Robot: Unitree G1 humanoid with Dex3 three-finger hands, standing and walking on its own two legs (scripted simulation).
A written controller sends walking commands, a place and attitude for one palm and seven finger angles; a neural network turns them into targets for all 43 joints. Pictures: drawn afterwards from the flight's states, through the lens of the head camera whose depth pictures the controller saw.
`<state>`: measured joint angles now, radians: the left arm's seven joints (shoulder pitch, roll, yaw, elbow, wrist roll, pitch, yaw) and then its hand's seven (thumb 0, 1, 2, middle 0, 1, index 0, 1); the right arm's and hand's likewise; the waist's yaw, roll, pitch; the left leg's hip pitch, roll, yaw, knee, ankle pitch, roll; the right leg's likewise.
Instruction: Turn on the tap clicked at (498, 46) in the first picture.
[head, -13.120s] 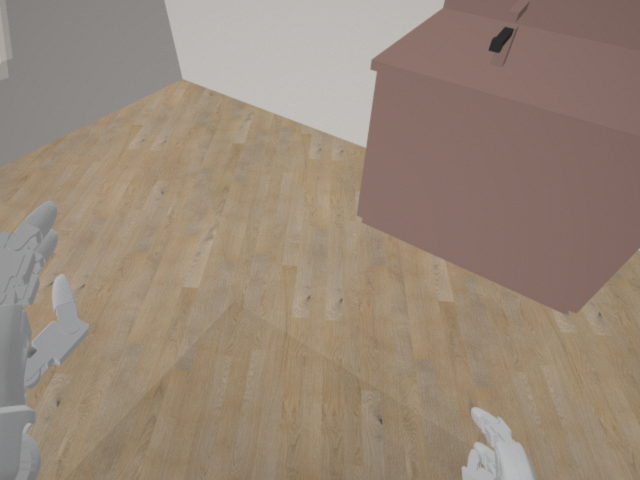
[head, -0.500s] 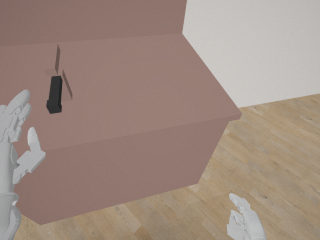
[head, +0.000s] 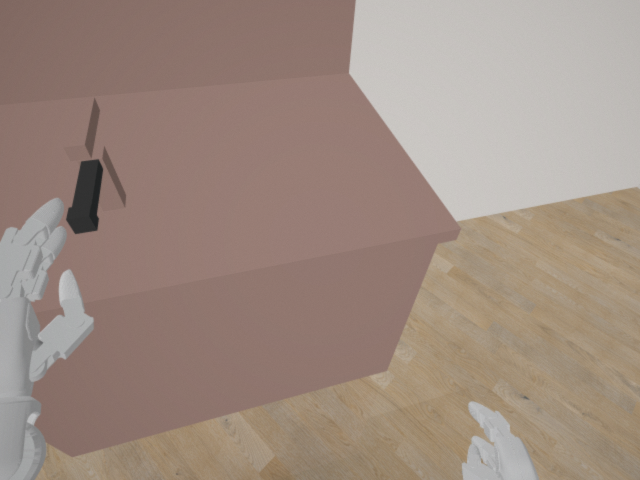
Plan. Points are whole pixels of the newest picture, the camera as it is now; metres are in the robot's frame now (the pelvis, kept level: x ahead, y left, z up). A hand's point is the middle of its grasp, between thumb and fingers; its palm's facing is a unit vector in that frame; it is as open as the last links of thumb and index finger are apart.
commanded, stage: come to a stop and stand still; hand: left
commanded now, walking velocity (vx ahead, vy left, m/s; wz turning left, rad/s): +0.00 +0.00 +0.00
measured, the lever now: (83, 219) +0.40 +0.37 +0.09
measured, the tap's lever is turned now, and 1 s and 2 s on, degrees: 0 0 0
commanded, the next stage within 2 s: look again from close up in 0.10 s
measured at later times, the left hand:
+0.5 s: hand (75, 324) +0.21 +0.25 +0.15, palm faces +0.38 -0.86 -0.34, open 7.4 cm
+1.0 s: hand (83, 344) +0.20 +0.24 +0.14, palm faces +0.50 -0.82 -0.29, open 7.4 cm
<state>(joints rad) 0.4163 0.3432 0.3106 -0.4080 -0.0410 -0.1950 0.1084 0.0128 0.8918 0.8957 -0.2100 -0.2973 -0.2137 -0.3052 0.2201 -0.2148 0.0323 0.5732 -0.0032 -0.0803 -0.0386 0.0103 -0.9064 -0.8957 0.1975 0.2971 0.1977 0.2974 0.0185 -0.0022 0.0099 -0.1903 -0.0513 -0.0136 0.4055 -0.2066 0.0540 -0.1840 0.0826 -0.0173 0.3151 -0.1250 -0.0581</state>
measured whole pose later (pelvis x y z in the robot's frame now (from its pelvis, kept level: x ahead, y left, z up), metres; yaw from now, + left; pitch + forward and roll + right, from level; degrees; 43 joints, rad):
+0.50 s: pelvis +0.00 +0.01 +0.00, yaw +0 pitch -1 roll -1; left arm 0.43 0.35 0.31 -0.41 -0.05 -0.18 0.11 0.01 0.89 0.90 -0.21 -0.30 -0.21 -0.31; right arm 0.22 -0.21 0.04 0.57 0.00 -0.07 -0.04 0.01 -0.91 -0.90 0.20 0.30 0.20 0.30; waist 0.02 -0.01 0.00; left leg -0.17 -0.06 -0.02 0.38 -0.20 0.06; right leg -0.17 0.07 -0.02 0.31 -0.12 -0.05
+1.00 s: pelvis +0.00 -0.01 -0.02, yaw +1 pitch -1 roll +1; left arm 0.38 0.31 0.28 -0.44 -0.08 -0.03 0.17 0.01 0.89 0.90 -0.21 -0.30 -0.22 -0.31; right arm 0.18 -0.23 0.06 0.64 -0.03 -0.12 -0.01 0.01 -0.91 -0.90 0.20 0.30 0.20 0.30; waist 0.07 0.02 -0.03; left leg -0.29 -0.07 -0.02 0.64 -0.33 0.04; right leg -0.32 0.07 -0.03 0.64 -0.30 -0.08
